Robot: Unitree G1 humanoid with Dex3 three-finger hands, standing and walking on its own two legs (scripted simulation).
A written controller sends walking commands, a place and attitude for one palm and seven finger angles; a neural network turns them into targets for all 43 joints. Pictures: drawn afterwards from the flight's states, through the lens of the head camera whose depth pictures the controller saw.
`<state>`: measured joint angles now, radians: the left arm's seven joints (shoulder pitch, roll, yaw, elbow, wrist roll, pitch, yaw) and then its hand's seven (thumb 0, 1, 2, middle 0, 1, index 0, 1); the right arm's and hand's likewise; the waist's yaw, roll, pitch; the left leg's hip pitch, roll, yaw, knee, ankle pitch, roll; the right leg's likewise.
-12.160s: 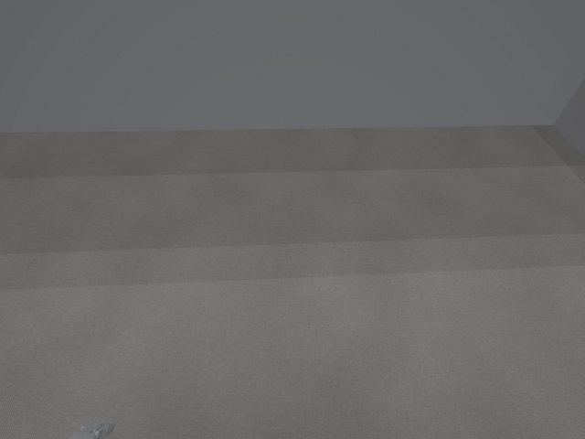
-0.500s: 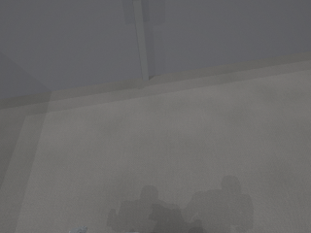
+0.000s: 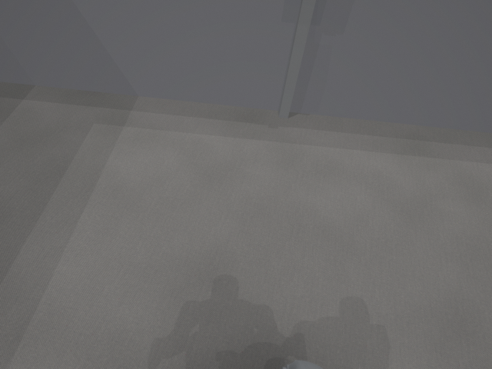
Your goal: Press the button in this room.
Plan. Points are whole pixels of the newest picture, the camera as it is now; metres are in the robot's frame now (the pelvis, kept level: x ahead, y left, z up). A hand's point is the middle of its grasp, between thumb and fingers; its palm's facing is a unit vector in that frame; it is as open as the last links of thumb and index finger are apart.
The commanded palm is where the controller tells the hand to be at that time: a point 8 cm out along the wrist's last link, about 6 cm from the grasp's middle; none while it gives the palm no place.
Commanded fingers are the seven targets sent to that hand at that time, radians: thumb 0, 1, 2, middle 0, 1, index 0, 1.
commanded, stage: turn or walk to find it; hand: left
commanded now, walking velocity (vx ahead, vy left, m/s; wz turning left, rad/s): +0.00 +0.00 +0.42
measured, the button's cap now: out of the picture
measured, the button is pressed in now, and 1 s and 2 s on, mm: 0 0 0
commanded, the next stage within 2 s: none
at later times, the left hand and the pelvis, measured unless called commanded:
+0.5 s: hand out of the picture +0.04 +0.16 -0.14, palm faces +0.22 -0.94 -0.27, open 7.4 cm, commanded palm none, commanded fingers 0.00 0.90 0.90 -0.20 -0.30 -0.20 -0.30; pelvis -0.01 -0.05 +0.01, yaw +13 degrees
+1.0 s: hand out of the picture -0.09 +0.20 -0.16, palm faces +0.46 -0.85 -0.26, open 7.4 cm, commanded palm none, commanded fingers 0.00 0.90 0.90 -0.20 -0.30 -0.20 -0.30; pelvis -0.04 -0.02 +0.01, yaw +25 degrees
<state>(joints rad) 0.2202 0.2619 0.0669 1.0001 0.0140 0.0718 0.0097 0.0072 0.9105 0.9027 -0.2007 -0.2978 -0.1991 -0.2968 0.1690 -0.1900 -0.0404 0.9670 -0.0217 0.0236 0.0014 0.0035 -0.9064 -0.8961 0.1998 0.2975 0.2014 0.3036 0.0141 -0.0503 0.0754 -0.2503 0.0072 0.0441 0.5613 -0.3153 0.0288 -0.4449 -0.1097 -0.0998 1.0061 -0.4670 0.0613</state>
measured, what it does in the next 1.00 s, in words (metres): steps on the spot, turning left: right foot, then left foot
